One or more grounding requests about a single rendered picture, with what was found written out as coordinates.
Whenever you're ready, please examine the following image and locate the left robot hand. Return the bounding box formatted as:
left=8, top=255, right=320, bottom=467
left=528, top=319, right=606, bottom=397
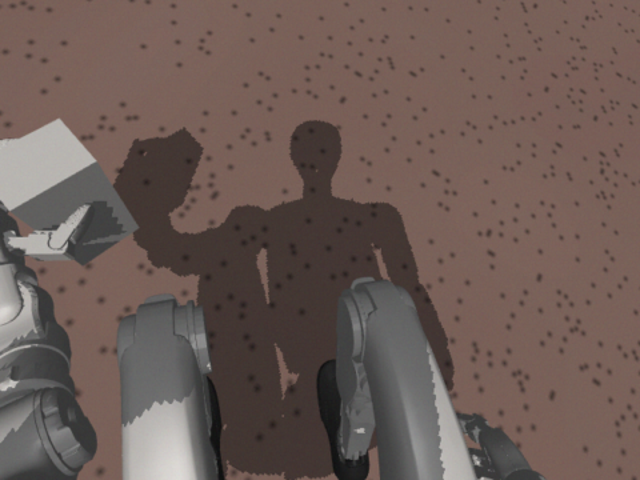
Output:
left=0, top=138, right=95, bottom=265

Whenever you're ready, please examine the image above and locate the left robot foot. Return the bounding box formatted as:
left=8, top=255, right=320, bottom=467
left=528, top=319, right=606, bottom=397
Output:
left=207, top=376, right=224, bottom=480

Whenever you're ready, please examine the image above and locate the right robot foot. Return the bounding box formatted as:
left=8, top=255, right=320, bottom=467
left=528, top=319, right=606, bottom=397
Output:
left=317, top=359, right=369, bottom=480

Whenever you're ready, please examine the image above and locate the carton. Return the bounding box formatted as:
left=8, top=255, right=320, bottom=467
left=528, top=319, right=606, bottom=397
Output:
left=0, top=118, right=139, bottom=266

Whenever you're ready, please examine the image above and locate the left robot arm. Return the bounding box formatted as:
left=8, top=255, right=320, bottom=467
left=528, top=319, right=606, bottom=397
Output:
left=0, top=262, right=97, bottom=480

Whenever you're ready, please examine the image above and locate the right robot hand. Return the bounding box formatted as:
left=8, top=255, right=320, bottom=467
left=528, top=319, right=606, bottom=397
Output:
left=456, top=413, right=532, bottom=480

